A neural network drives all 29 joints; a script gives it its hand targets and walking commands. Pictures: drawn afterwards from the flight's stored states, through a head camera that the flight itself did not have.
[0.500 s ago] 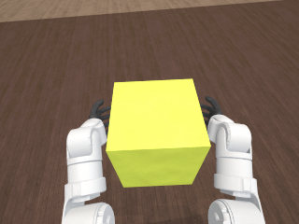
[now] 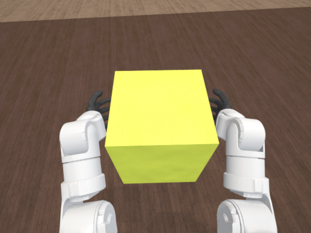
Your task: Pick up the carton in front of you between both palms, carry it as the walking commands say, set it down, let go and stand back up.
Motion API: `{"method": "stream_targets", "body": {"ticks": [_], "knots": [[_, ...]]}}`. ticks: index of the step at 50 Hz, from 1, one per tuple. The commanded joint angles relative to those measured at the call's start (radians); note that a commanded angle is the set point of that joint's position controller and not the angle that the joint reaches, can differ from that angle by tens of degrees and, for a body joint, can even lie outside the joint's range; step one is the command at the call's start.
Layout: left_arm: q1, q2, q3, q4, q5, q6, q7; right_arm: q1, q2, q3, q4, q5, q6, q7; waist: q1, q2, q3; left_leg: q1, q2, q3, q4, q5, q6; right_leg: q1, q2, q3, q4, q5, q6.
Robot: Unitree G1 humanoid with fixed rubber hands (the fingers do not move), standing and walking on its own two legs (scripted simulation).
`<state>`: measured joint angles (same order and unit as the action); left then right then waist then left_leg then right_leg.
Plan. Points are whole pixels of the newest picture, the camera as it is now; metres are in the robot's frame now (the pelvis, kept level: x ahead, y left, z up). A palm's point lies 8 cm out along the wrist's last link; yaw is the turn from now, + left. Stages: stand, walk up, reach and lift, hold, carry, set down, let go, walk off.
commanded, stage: carry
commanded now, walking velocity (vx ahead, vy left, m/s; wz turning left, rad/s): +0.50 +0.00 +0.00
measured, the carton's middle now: (159, 131) +0.35 -0.01 +0.09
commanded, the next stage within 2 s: none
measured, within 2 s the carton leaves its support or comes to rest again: neither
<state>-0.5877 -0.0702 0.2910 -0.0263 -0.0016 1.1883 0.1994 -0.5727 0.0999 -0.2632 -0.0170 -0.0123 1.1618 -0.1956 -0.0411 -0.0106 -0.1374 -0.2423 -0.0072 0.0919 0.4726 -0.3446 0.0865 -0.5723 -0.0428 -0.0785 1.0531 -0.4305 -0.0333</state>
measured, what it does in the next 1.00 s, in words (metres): climbs: right foot, then left foot 0.03 m higher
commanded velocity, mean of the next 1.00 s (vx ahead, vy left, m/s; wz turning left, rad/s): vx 0.50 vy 0.00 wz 0.00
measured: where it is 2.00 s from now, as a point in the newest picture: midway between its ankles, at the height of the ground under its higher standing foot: (158, 109)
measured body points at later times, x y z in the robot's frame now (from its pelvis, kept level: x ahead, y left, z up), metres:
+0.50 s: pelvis +0.25 -0.07 +0.01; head +0.31 -0.08 +0.46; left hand +0.61 +0.10 +0.12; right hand +0.62 -0.21 +0.12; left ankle +0.26 +0.06 -0.60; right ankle +0.29 -0.13 -0.72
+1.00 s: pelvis +0.56 -0.03 +0.05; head +0.60 -0.02 +0.49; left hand +0.94 +0.09 +0.17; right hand +0.91 -0.21 +0.17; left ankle +0.60 +0.04 -0.68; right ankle +0.56 -0.15 -0.58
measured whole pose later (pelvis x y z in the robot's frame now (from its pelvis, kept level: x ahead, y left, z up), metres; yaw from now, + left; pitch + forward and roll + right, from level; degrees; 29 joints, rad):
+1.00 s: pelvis +0.56 -0.03 +0.05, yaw -2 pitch +4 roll +0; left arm -0.60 -0.12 0.32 -0.13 0.03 1.16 0.18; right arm -0.58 0.10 -0.27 -0.12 0.01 1.15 -0.19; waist -0.06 -0.02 0.01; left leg -0.40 -0.02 0.15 0.56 -0.35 0.10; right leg -0.70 -0.04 -0.01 1.30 -0.36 -0.05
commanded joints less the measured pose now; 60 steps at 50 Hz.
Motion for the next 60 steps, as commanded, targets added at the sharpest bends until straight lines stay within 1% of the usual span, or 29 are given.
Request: {"method": "stream_targets", "body": {"ticks": [1,4,9,11,12,13,14,15,16,18,19,20,23,28,32,35,36,38,39,40,41,42,44,45,47,50,54,58,60], "knots": [[-0.634,-0.711,-0.531,-0.040,-0.147,-0.022,-0.013,-0.705,0.671,0.549,-0.139,0.220,-0.014,0.027,-0.019,0.093,-0.197,0.433,0.277,-0.342,-0.178,0.179,0.134,-0.406,-0.048,0.025,0.112,0.100,0.023],[-0.635,-0.718,-0.535,-0.040,-0.144,-0.025,-0.012,-0.696,0.678,0.549,-0.137,0.227,-0.019,0.029,-0.016,0.111,-0.186,0.401,0.255,-0.272,-0.172,0.270,0.138,-0.413,-0.055,0.018,0.074,0.145,0.030],[-0.610,-0.711,-0.541,-0.059,-0.133,-0.024,-0.011,-0.656,0.679,0.550,-0.124,0.224,-0.015,0.031,-0.020,0.167,-0.158,0.307,0.217,-0.153,-0.151,0.468,0.100,-0.207,-0.021,-0.063,-0.251,0.218,-0.006],[-0.613,-0.717,-0.546,-0.072,-0.137,-0.024,-0.016,-0.662,0.691,0.558,-0.136,0.228,-0.015,0.036,0.046,0.209,-0.201,0.230,0.212,-0.078,-0.047,0.759,0.058,0.049,0.057,-0.150,-0.328,0.193,-0.032],[-0.599,-0.720,-0.549,-0.065,-0.139,-0.028,-0.018,-0.656,0.693,0.560,-0.142,0.225,-0.014,0.038,0.108,0.195,-0.271,0.199,0.188,-0.008,0.133,0.902,0.018,0.255,0.107,-0.190,-0.400,0.206,-0.038],[-0.582,-0.723,-0.553,-0.064,-0.142,-0.033,-0.021,-0.646,0.687,0.560,-0.148,0.218,-0.014,0.038,0.154,0.097,-0.377,0.084,0.134,0.043,0.371,0.782,-0.024,0.541,0.109,-0.164,-0.468,0.211,-0.041],[-0.563,-0.726,-0.556,-0.073,-0.148,-0.034,-0.024,-0.643,0.688,0.557,-0.151,0.200,-0.015,0.036,0.174,-0.046,-0.445,-0.119,0.080,0.003,0.610,0.300,-0.049,0.746,-0.111,0.187,-0.522,-0.070,-0.059],[-0.592,-0.727,-0.578,-0.083,-0.160,-0.040,-0.024,-0.602,0.691,0.544,-0.154,0.189,-0.013,0.033,0.117,-0.330,-0.525,-0.430,-0.085,-0.069,0.854,-0.186,-0.077,0.921,-0.352,0.791,-0.716,-0.069,-0.205],[-0.608,-0.767,-0.606,-0.113,-0.193,-0.044,-0.031,-0.642,0.688,0.539,-0.170,0.175,-0.015,0.027,0.119,-0.247,-0.493,-0.481,-0.020,-0.166,0.966,-0.136,-0.047,0.891,-0.334,0.792,-0.743,0.026,-0.217],[-0.690,-0.822,-0.662,-0.208,-0.257,-0.066,-0.057,-0.647,0.739,0.544,-0.192,0.173,-0.027,0.026,0.111,-0.066,-0.407,-0.550,0.038,-0.137,1.027,-0.059,-0.028,0.749,-0.274,0.543,-0.621,0.272,-0.197],[-0.720,-0.845,-0.682,-0.249,-0.280,-0.078,-0.069,-0.642,0.751,0.549,-0.205,0.170,-0.036,0.028,0.101,-0.044,-0.400,-0.551,0.064,-0.138,0.994,-0.024,-0.027,0.700,-0.252,0.472,-0.624,0.283,-0.179],[-0.730,-0.853,-0.697,-0.273,-0.294,-0.087,-0.077,-0.636,0.754,0.559,-0.220,0.165,-0.046,0.028,0.090,-0.052,-0.407,-0.531,0.080,-0.138,0.960,-0.001,-0.027,0.669,-0.239,0.419,-0.640,0.236,-0.166],[-0.672,-0.819,-0.712,-0.298,-0.304,-0.102,-0.084,-0.592,0.723,0.593,-0.258,0.156,-0.065,0.023,0.082,-0.073,-0.400,-0.582,0.085,-0.108,0.915,0.006,-0.035,0.657,-0.232,0.347,-0.660,0.232,-0.193],[-0.572,-0.707,-0.683,-0.287,-0.269,-0.080,-0.064,-0.557,0.639,0.616,-0.291,0.172,-0.046,0.017,0.102,-0.067,-0.329,-0.743,0.106,-0.058,0.778,0.061,-0.057,0.737,-0.224,0.274,-0.698,0.336,-0.226],[-0.526,-0.651,-0.634,-0.229,-0.223,-0.042,-0.051,-0.534,0.605,0.594,-0.238,0.166,-0.005,0.017,0.117,-0.084,-0.241,-0.675,0.086,0.001,0.502,0.133,-0.049,0.730,-0.168,0.166,-0.724,0.481,-0.194],[-0.523,-0.645,-0.604,-0.165,-0.197,-0.018,-0.049,-0.536,0.610,0.562,-0.172,0.145,0.019,0.019,0.120,-0.121,-0.180,-0.547,0.041,0.078,0.310,0.139,-0.023,0.694,-0.157,0.106,-0.740,0.598,-0.161],[-0.537,-0.651,-0.598,-0.151,-0.194,-0.015,-0.050,-0.543,0.617,0.552,-0.154,0.141,0.024,0.019,0.101,-0.138,-0.175,-0.461,0.015,0.107,0.254,0.122,-0.010,0.666,-0.152,0.074,-0.713,0.708,-0.142],[-0.557,-0.667,-0.588,-0.122,-0.188,-0.009,-0.051,-0.546,0.628,0.536,-0.109,0.139,0.028,0.018,0.016,-0.173,-0.240,-0.194,-0.080,0.182,0.161,0.090,0.008,0.626,-0.137,-0.014,-0.482,1.062,-0.085],[-0.561,-0.672,-0.581,-0.111,-0.181,-0.008,-0.050,-0.534,0.632,0.527,-0.084,0.136,0.027,0.018,-0.041,-0.113,-0.341,0.090,-0.078,0.153,0.084,0.114,0.011,0.511,-0.106,-0.053,-0.270,0.965,-0.044],[-0.569,-0.683,-0.574,-0.112,-0.170,-0.007,-0.048,-0.534,0.644,0.520,-0.083,0.137,0.024,0.018,-0.075,0.034,-0.441,0.378,0.125,-0.202,0.038,-0.160,0.067,0.247,-0.066,-0.024,-0.028,0.604,-0.005],[-0.576,-0.704,-0.564,-0.120,-0.165,-0.007,-0.048,-0.583,0.660,0.532,-0.079,0.146,0.015,0.019,-0.051,0.321,-0.462,0.553,0.372,-0.779,-0.118,-0.132,0.210,-0.097,0.124,0.031,0.210,-0.045,0.022],[-0.635,-0.710,-0.568,-0.125,-0.163,-0.011,-0.044,-0.592,0.704,0.548,-0.089,0.170,0.012,0.028,-0.035,0.264,-0.417,0.522,0.353,-0.799,-0.134,-0.002,0.223,-0.193,0.096,0.134,0.371,-0.072,-0.009],[-0.652,-0.761,-0.553,-0.125,-0.159,-0.027,-0.040,-0.701,0.778,0.616,-0.168,0.244,-0.007,0.051,-0.032,0.037,-0.356,0.389,0.317,-0.559,-0.034,0.211,0.178,-0.243,0.022,0.128,0.411,0.001,-0.035],[-0.648,-0.777,-0.553,-0.125,-0.153,-0.035,-0.040,-0.753,0.802,0.644,-0.207,0.279,-0.019,0.060,-0.011,0.018,-0.344,0.328,0.300,-0.486,-0.045,0.214,0.151,-0.234,-0.005,0.132,0.365,0.032,-0.037],[-0.636,-0.779,-0.561,-0.138,-0.138,-0.050,-0.036,-0.783,0.817,0.666,-0.246,0.316,-0.037,0.068,0.008,0.072,-0.356,0.278,0.274,-0.394,-0.090,0.115,0.126,-0.199,-0.023,0.109,0.295,0.064,-0.031],[-0.617,-0.738,-0.579,-0.175,-0.136,-0.060,-0.027,-0.732,0.764,0.658,-0.265,0.315,-0.042,0.064,0.002,0.085,-0.343,0.291,0.263,-0.326,-0.111,0.133,0.157,-0.274,-0.043,0.077,0.239,0.111,-0.003],[-0.570,-0.675,-0.584,-0.177,-0.135,-0.038,-0.017,-0.630,0.674,0.611,-0.225,0.265,-0.017,0.045,-0.020,0.088,-0.301,0.358,0.246,-0.252,-0.120,0.270,0.171,-0.367,-0.060,0.038,0.059,0.171,0.022],[-0.564,-0.676,-0.586,-0.144,-0.142,-0.013,-0.024,-0.577,0.644,0.567,-0.164,0.210,0.010,0.042,-0.030,0.131,-0.233,0.344,0.205,-0.149,-0.125,0.452,0.130,-0.259,-0.024,-0.043,-0.213,0.229,-0.001],[-0.580,-0.690,-0.583,-0.126,-0.144,-0.006,-0.029,-0.586,0.649,0.557,-0.142,0.199,0.015,0.045,-0.010,0.159,-0.208,0.311,0.193,-0.094,-0.113,0.548,0.097,-0.133,0.014,-0.103,-0.327,0.220,-0.022]]}}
